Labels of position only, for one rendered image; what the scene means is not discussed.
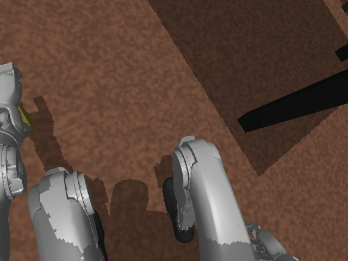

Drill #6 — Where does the left robot foot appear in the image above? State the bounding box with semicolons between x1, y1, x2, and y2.
93;210;109;261

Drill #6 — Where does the left robot arm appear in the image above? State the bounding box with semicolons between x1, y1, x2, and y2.
0;104;27;261

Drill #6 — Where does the right robot foot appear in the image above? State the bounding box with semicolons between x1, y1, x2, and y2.
163;177;195;243

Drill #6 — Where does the cube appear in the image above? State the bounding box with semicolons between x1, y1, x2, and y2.
18;106;37;135

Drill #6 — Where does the right robot hand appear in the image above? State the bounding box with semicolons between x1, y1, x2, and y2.
245;222;288;261

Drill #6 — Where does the left robot hand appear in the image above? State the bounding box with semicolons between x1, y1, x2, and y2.
0;62;32;133

